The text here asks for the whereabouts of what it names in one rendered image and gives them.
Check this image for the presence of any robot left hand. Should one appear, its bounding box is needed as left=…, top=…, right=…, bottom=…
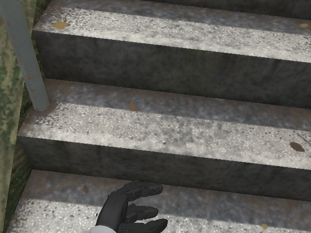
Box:
left=95, top=180, right=168, bottom=233

